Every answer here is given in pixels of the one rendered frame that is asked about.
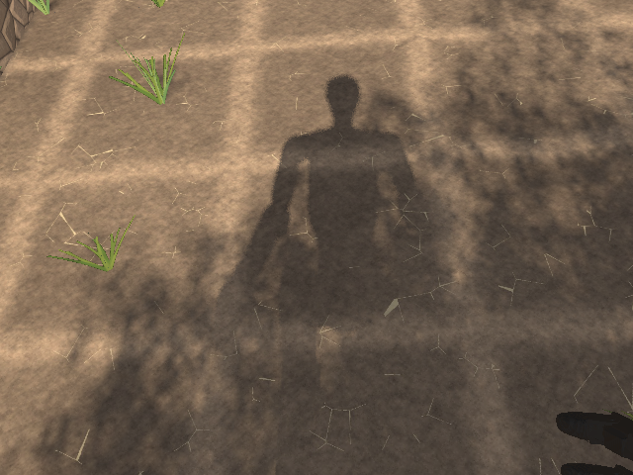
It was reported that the right robot hand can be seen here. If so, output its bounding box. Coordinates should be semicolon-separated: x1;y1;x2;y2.
556;412;633;475

